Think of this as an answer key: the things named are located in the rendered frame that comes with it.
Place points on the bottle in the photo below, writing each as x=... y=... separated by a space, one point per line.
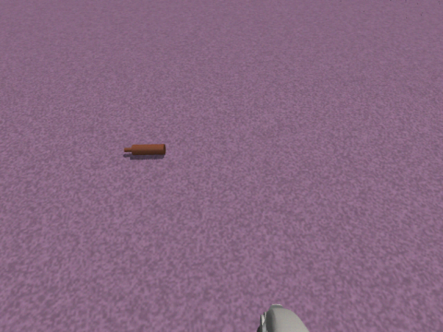
x=146 y=149

